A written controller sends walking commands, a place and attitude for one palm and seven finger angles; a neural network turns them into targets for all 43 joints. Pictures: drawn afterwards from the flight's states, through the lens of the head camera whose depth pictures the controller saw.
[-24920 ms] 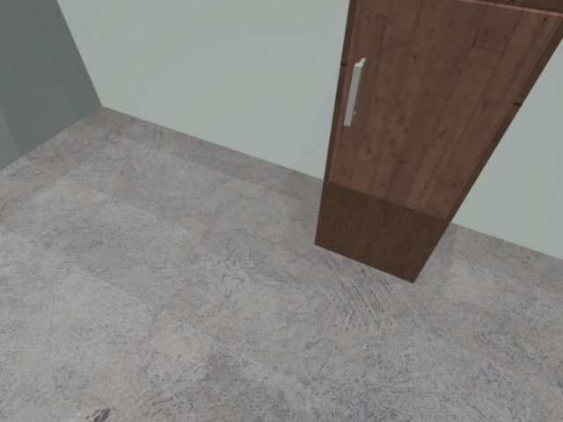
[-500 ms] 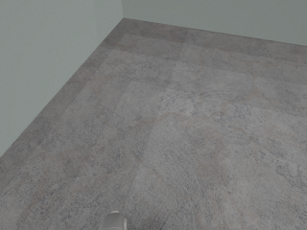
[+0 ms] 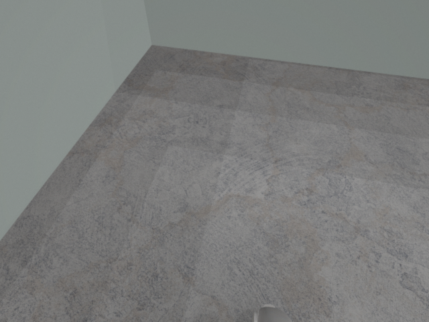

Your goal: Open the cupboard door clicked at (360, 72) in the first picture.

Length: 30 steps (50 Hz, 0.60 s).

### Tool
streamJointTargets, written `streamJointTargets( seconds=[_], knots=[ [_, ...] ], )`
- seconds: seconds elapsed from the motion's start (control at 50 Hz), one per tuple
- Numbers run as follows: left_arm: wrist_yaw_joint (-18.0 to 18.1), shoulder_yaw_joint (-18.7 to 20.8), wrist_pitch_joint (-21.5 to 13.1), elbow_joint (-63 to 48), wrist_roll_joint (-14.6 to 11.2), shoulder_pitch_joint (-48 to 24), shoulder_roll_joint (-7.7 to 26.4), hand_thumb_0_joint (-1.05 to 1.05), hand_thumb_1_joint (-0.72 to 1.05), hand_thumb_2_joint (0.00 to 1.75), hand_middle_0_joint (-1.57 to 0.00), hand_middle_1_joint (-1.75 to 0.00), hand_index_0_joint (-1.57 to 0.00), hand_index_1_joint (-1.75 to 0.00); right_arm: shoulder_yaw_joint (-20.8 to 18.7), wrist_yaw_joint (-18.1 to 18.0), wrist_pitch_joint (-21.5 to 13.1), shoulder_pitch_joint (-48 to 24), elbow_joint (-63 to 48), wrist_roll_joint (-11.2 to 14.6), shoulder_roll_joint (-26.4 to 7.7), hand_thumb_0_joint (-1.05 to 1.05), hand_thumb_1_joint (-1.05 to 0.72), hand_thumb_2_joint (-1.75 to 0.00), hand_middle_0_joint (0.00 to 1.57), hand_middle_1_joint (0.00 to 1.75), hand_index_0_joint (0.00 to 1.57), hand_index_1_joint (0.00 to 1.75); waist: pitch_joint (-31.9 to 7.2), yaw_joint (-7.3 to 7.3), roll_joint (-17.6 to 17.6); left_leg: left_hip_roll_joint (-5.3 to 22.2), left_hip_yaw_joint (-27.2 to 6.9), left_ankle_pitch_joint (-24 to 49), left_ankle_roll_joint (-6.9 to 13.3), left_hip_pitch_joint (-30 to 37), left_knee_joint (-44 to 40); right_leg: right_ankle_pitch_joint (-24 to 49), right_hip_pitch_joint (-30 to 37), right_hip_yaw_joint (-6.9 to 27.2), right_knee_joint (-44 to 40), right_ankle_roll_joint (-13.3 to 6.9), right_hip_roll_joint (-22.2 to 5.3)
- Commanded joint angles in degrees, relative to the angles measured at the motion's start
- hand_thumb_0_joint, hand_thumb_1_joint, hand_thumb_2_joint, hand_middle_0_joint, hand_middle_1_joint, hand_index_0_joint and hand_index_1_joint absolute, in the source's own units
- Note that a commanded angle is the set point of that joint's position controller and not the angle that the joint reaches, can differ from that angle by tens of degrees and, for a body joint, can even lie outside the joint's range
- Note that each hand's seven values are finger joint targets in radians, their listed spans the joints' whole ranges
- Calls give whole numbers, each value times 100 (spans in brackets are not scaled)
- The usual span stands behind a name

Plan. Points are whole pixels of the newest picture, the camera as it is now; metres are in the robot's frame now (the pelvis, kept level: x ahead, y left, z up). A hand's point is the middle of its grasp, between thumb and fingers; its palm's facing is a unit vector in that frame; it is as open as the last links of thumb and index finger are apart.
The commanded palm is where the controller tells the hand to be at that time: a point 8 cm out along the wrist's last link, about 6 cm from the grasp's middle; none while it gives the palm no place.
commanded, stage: walk to a spot facing it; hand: left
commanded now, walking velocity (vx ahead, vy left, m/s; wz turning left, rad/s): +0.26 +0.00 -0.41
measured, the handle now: out of the picture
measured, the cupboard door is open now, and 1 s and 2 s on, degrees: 46 46 46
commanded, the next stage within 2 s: turn to face it in 0.02 s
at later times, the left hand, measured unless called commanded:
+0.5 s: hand (174, 263) +0.27 +0.12 -0.17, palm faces +0.14 -0.97 -0.18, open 7.1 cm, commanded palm none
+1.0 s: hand (162, 261) +0.27 +0.15 -0.16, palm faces +0.38 -0.88 -0.30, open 7.4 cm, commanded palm none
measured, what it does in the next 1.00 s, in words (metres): walks ahead, turning left: right foot, then left foot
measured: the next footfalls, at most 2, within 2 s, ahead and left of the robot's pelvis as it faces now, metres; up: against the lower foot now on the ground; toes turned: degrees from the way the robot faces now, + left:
right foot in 0.16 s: +0.20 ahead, -0.15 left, +0.00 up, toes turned -11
left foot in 0.58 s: +0.28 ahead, +0.06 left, +0.00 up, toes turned +18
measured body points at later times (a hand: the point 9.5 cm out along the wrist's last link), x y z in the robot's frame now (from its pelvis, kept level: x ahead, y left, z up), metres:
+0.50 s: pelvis +0.18 -0.06 -0.01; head +0.22 -0.05 +0.44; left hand +0.26 +0.18 -0.15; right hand +0.22 -0.29 -0.16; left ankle +0.22 +0.05 -0.71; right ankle +0.16 -0.14 -0.74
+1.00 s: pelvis +0.24 -0.09 -0.02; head +0.30 -0.09 +0.43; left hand +0.25 +0.20 -0.14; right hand +0.40 -0.31 -0.17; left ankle +0.24 +0.05 -0.74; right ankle +0.28 -0.21 -0.75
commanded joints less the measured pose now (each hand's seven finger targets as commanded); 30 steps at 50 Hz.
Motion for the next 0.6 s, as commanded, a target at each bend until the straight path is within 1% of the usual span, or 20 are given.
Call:
streamJointTargets(
  seconds=[0.0,0.06,0.08,0.1,0.12,0.14,0.16,0.18,0.2,0.22,0.24,0.26,0.28,0.38,0.46,0.5,0.52,0.54,0.56,0.58],
  knots=[
    [-143,-3,-21,-470,-11,-409,117,0,90,90,-20,-30,-20,-30,-66,22,-37,522,-85,-12,-657,0,-90,-90,20,30,20,30,374,-213,706,1500,-442,451,596,-555,-1341,433,571,-304,-1179,26,-8],
    [-160,18,-34,-556,-18,-521,324,0,90,90,-20,-30,-20,-30,-93,39,31,514,-82,-33,-828,0,-90,-90,20,30,20,30,303,-137,698,1568,-312,499,484,-338,-880,346,1017,-445,-1641,-45,147],
    [-155,22,-49,-539,-8,-416,396,0,90,90,-20,-30,-20,-30,-70,34,52,533,-74,-27,-860,0,-90,-90,20,30,20,30,194,-73,687,1525,-256,915,422,-281,-553,288,1376,-573,-1851,-103,277],
    [-135,28,-95,-400,-1,0,527,0,90,90,-20,-30,-20,-30,-37,35,70,538,-50,1,-862,0,-90,-90,20,30,20,30,-36,142,528,1316,-67,1677,299,-316,238,342,2084,-685,-2228,-174,465],
    [-71,98,-205,-117,15,847,865,0,90,90,-20,-30,-20,-30,7,62,56,564,-18,62,-707,0,-90,-90,20,30,20,30,-524,515,-76,965,93,1819,82,-994,1597,637,3528,-103,-2574,-385,116],
    [40,268,-289,136,4,1687,1561,0,90,90,-20,-30,-20,-30,85,85,14,795,-122,165,-300,0,-90,-90,20,30,20,30,-1370,701,-1822,97,292,-888,-197,-2312,3504,1857,4982,2145,-3103,-970,-1633],
    [98,182,-266,102,-144,1627,1712,0,90,90,-20,-30,-20,-30,31,52,95,585,-240,198,-482,0,-90,-90,20,30,20,30,-1323,604,-1403,60,-572,-2294,-174,-2394,4507,2768,4439,2546,-3636,-1331,-2226],
    [153,136,-276,-8,-118,1119,1512,0,90,90,-20,-30,-20,-30,19,13,134,449,-148,161,-382,0,-90,-90,20,30,20,30,-1149,428,-1482,228,-1044,-1888,-171,-2493,4929,3025,3885,2162,-3633,-1248,-2033],
    [186,48,-253,-122,-124,682,1240,0,90,90,-20,-30,-20,-30,21,-7,182,343,-114,159,-363,0,-90,-90,20,30,20,30,-736,248,-1170,371,-1205,-1457,-181,-2494,4994,3032,3345,1630,-3657,-1093,-1871],
    [208,-36,-258,-213,-123,329,965,0,90,90,-20,-30,-20,-30,42,-2,235,366,2,140,-268,0,-90,-90,20,30,20,30,-547,44,-738,489,-1283,-1089,-191,-2265,4765,3024,2797,1006,-3739,-928,-1658],
    [222,-99,-277,-288,-111,66,804,0,90,90,-20,-30,-20,-30,71,11,304,529,83,124,-125,0,-90,-90,20,30,20,30,-452,-148,-553,514,-1246,-871,-215,-2037,4468,3050,2412,512,-3854,-815,-1526],
    [231,-108,-280,-330,-88,-146,778,0,90,90,-20,-30,-20,-30,80,40,348,691,149,131,-41,0,-90,-90,20,30,20,30,-444,-292,-581,477,-1153,-792,-236,-1793,4070,3004,2220,97,-3890,-723,-1404],
    [230,-120,-289,-367,-97,-256,725,0,90,90,-20,-30,-20,-30,91,52,411,789,190,118,20,0,-90,-90,20,30,20,30,-424,-360,-522,436,-1030,-676,-276,-1735,3875,3147,2161,-168,-3903,-703,-1339],
    [262,-18,-224,-477,-87,-298,684,0,90,90,-20,-30,-20,-30,45,134,522,399,-94,94,90,0,-90,-90,20,30,20,30,-223,-323,-567,326,-661,-460,-335,-1880,2938,3126,2371,-715,-3748,-622,-1309],
    [285,80,-130,-549,-45,-256,874,0,90,90,-20,-30,-20,-30,13,196,500,-188,-451,78,-27,0,-90,-90,20,30,20,30,-188,-161,-666,284,-521,-583,-240,-1757,1973,2886,2645,-718,-3266,-594,-1560],
    [270,127,-92,-651,-77,-340,1024,0,90,90,-20,-30,-20,-30,-27,211,499,-66,-544,50,-243,0,-90,-90,20,30,20,30,-275,-312,-482,128,-405,-113,-166,-1187,1312,2735,2527,-931,-2676,-404,-1497],
    [249,132,-69,-707,-100,-371,1054,0,90,90,-20,-30,-20,-30,-77,213,491,197,-521,27,-413,0,-90,-90,20,30,20,30,-457,-471,-205,54,-438,475,-93,-577,939,2451,2233,-1075,-2063,-222,-1370],
    [231,133,-28,-859,-138,-343,910,0,90,90,-20,-30,-20,-30,-181,187,435,595,-547,-22,-891,0,-90,-90,20,30,20,30,-777,-658,1011,880,-1707,2265,385,167,342,1074,1440,-1259,-874,173,-853],
    [205,19,12,-1140,-180,-544,654,0,90,90,-20,-30,-20,-30,-290,135,425,842,-573,-25,-1461,0,-90,-90,20,30,20,30,-870,-764,2328,2237,-3603,4351,1289,647,-101,-2597,187,-982,660,516,11],
    [241,17,82,-1273,-86,-843,785,0,90,90,-20,-30,-20,-30,-295,57,439,931,-522,4,-1496,0,-90,-90,20,30,20,30,-1101,-824,1413,2361,-3794,3418,1476,582,-203,-2595,-8,-67,1357,418,104]
  ],
)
